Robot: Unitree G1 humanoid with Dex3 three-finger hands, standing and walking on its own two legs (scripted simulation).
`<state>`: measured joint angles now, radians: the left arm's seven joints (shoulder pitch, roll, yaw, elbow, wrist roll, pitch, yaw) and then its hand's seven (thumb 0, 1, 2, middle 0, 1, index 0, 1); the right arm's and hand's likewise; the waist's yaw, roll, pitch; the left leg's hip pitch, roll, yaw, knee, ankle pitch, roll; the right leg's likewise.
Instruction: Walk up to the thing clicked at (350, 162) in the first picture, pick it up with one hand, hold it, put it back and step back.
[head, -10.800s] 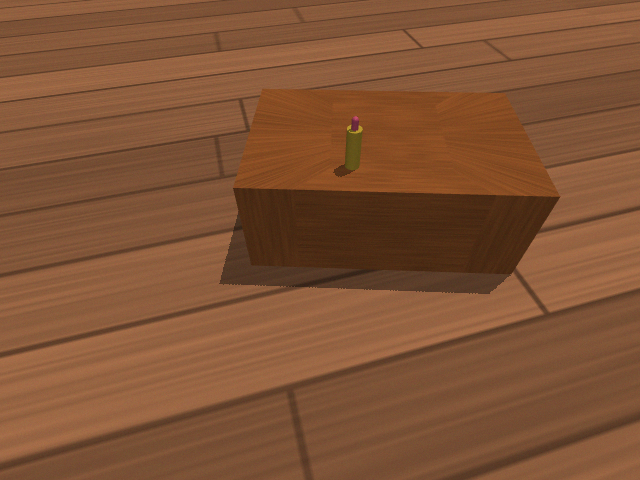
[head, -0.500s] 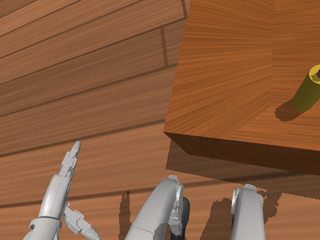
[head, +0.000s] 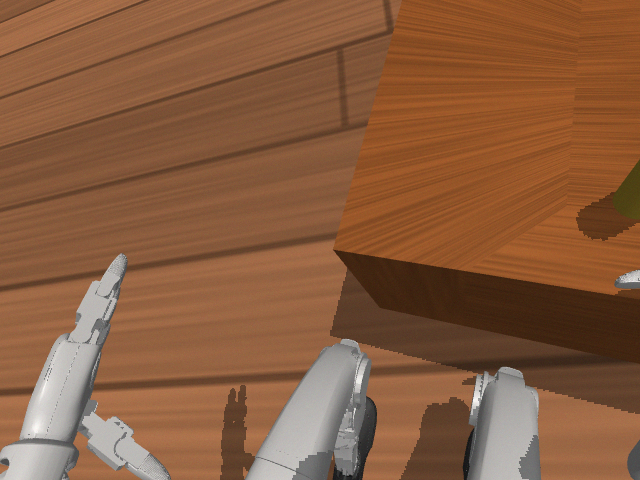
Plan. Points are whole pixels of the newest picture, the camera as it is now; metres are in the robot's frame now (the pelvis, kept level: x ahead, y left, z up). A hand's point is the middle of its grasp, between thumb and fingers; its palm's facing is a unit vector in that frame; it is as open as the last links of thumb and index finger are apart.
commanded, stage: close in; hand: right
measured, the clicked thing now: out of the picture +0.52 -0.27 -0.03
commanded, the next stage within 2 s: rest palm in 0.12 s
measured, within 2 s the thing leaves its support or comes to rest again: leaves its support in 1.54 s
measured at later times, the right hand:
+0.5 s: hand (638, 210) +0.47 -0.25 -0.07, palm faces +0.29 +0.96 +0.02, open 17.1 cm
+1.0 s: hand out of the picture +0.48 -0.25 -0.07, palm faces +0.30 +0.95 +0.01, open 10.8 cm
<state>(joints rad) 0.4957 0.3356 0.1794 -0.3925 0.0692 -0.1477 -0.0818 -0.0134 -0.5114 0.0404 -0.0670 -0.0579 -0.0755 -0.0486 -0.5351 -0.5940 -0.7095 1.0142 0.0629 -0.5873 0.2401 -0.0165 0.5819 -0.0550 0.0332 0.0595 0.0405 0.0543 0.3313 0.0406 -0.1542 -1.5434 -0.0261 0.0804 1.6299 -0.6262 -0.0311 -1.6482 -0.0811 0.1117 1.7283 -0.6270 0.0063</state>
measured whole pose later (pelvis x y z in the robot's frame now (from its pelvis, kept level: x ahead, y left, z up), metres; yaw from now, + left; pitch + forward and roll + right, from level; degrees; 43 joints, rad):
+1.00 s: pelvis +0.00 +0.01 -0.01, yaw -1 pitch +32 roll +7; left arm 0.51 0.35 0.22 -0.51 0.05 -0.11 -0.09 -0.01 -0.53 0.06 -0.06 -0.05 -0.06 -0.05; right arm -0.63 -0.57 -0.66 1.02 -0.01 -0.57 0.09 -0.01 0.28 -0.38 0.81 0.62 0.85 0.62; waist 0.36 0.05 -0.15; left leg -1.60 -0.02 0.07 1.68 -0.63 -0.02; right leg -1.69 -0.08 0.10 1.75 -0.62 0.02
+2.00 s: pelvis +0.01 +0.01 +0.04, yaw -1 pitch +29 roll +6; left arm 0.48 0.32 0.14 -0.36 0.07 -0.08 -0.06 -0.01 -0.55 0.07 -0.07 -0.05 -0.06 -0.06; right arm -0.68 -0.57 -0.63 1.07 -0.02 -0.53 0.07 0.00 0.04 -1.16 0.87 1.16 0.91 1.16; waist 0.33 0.04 -0.14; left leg -1.43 -0.03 0.06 1.50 -0.59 -0.02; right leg -1.52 -0.09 0.09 1.58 -0.59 0.01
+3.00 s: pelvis +0.03 +0.00 +0.11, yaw -3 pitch +22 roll +4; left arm 0.47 0.24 0.10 -0.12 0.06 -0.01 -0.05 -0.02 -0.55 0.07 -0.06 -0.05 -0.05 -0.05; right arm -0.45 -0.34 -0.47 0.83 0.03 -0.48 0.00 0.00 0.04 -1.16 0.88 1.15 0.91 1.15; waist 0.19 0.01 -0.17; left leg -1.08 -0.02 0.03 1.22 -0.53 -0.03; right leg -1.16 -0.07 0.04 1.30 -0.54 0.01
